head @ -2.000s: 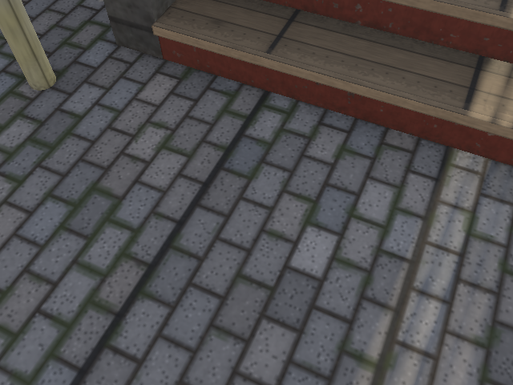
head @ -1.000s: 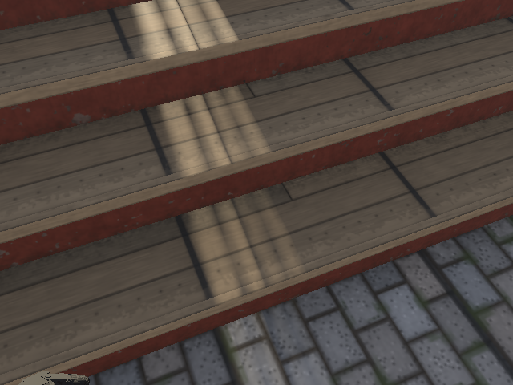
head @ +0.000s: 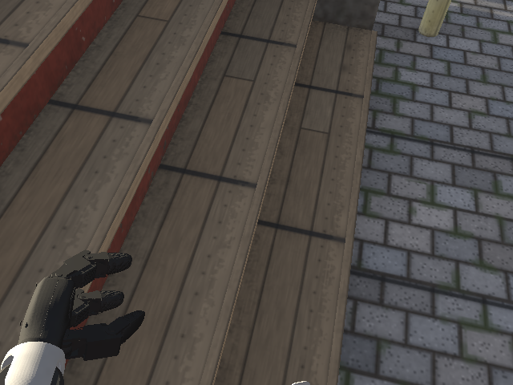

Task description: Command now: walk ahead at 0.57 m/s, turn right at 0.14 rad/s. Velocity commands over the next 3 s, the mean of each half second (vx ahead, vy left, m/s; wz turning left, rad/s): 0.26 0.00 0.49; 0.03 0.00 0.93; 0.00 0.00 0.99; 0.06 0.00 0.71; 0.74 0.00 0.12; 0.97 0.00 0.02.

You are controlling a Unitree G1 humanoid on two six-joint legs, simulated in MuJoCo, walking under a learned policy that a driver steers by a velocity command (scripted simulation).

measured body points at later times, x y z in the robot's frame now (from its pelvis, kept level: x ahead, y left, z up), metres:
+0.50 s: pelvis +0.28 +0.06 +0.05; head +0.28 +0.06 +0.50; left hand +0.32 +0.38 -0.04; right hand +0.51 -0.06 -0.04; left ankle +0.33 +0.22 -0.50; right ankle +0.23 -0.04 -0.70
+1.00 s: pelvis +0.40 +0.10 +0.17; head +0.40 +0.09 +0.62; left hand +0.45 +0.43 +0.14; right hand +0.62 -0.02 +0.05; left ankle +0.32 +0.21 -0.54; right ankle +0.55 +0.05 -0.52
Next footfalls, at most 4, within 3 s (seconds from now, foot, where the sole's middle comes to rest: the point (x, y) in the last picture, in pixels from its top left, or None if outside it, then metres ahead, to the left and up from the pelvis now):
0.10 right None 0.27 -0.05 -0.74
0.54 left None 0.36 0.23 -0.57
1.02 right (197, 305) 0.58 0.09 -0.57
1.52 left None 0.35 0.17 -0.57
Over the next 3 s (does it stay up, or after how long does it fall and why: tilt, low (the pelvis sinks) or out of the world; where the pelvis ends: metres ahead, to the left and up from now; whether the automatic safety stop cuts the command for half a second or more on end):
stays up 0.52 0.77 0.49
